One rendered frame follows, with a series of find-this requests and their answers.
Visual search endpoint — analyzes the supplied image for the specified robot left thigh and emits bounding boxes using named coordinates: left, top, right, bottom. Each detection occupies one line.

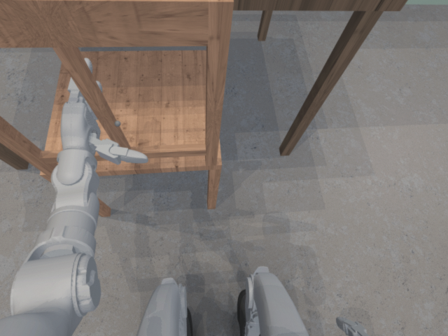
left=136, top=283, right=188, bottom=336

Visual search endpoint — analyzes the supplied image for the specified left robot forearm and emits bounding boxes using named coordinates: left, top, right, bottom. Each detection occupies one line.
left=10, top=148, right=99, bottom=316

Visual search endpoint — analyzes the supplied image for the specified robot right hand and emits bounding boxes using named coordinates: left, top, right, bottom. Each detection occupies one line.
left=336, top=317, right=369, bottom=336

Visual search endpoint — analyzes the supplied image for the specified left robot upper arm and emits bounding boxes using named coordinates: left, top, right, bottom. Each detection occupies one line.
left=0, top=253, right=101, bottom=336

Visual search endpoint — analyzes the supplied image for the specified robot thigh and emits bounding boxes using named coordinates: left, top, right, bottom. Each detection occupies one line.
left=136, top=283, right=188, bottom=336
left=246, top=272, right=309, bottom=336

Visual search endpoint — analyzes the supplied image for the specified chair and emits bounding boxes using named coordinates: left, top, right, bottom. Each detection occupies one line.
left=0, top=0, right=234, bottom=217

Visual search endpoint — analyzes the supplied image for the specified robot left hand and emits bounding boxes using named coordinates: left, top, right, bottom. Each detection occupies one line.
left=60, top=58, right=148, bottom=165

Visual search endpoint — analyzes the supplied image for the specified robot right thigh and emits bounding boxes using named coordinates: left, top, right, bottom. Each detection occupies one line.
left=246, top=272, right=309, bottom=336

